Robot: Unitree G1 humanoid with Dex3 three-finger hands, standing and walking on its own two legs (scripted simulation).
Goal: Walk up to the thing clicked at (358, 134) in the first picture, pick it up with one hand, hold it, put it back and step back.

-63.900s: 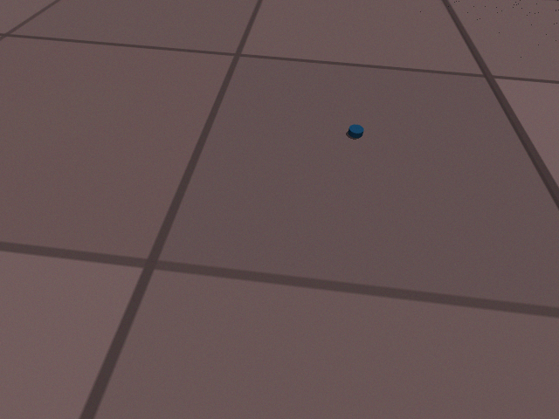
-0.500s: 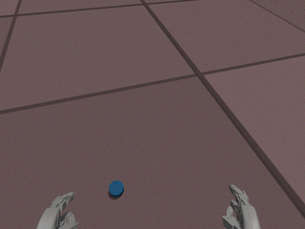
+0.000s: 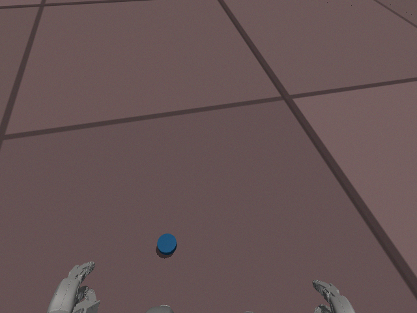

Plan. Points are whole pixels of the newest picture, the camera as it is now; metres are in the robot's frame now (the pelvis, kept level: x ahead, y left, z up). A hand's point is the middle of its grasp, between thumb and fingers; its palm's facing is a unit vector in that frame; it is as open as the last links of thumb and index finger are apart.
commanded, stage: stand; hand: left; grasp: from above
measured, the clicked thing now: (167, 244) +0.48 +0.17 -0.72
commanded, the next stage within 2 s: none
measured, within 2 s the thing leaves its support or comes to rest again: neither
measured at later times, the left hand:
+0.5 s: hand out of the picture +0.03 +0.24 -0.12, palm faces +0.05 -0.95 -0.32, open 7.4 cm
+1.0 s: hand out of the picture +0.04 +0.23 -0.12, palm faces +0.03 -0.94 -0.33, open 7.4 cm
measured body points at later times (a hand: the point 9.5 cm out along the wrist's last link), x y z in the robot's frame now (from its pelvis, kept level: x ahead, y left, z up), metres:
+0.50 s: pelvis -0.01 +0.00 +0.04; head -0.01 +0.00 +0.49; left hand +0.03 +0.28 -0.10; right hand +0.07 -0.27 -0.10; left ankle +0.01 +0.13 -0.70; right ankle +0.00 -0.14 -0.70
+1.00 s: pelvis +0.00 -0.01 +0.05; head +0.01 -0.01 +0.49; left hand +0.04 +0.28 -0.10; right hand +0.06 -0.30 -0.10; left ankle +0.01 +0.13 -0.70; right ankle +0.00 -0.14 -0.70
